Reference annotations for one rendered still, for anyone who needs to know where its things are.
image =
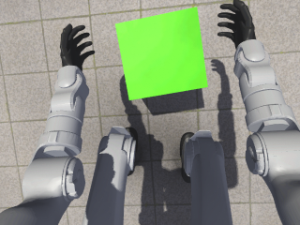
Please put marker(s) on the left robot forearm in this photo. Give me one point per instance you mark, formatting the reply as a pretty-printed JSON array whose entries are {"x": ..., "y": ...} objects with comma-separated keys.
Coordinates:
[{"x": 62, "y": 135}]

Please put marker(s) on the right robot hand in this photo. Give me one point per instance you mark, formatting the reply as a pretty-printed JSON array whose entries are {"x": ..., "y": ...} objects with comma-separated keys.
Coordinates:
[{"x": 242, "y": 26}]

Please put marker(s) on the right robot forearm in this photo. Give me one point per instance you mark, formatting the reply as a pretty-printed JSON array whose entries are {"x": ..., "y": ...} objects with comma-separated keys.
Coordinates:
[{"x": 260, "y": 90}]

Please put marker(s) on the robot foot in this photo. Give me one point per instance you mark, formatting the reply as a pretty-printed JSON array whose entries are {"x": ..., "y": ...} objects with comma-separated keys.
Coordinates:
[
  {"x": 132, "y": 131},
  {"x": 184, "y": 140}
]

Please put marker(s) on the right robot foot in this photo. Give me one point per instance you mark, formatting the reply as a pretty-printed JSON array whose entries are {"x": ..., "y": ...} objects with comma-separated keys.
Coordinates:
[{"x": 184, "y": 140}]

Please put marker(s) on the robot right upper arm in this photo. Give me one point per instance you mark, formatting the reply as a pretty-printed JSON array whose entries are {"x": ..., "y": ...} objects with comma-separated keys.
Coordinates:
[{"x": 275, "y": 156}]

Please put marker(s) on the robot left upper arm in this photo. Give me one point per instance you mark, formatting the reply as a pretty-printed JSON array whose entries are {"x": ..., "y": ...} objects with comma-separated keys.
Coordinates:
[{"x": 49, "y": 186}]

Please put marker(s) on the carton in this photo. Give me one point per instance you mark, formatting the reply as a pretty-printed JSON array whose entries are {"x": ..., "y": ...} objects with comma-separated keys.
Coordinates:
[{"x": 162, "y": 54}]

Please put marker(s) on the left robot hand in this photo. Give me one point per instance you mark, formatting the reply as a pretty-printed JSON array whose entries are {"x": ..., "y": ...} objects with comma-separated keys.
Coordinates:
[{"x": 70, "y": 53}]

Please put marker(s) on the left robot foot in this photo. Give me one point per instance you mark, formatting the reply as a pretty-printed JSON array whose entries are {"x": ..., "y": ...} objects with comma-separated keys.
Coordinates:
[{"x": 132, "y": 131}]

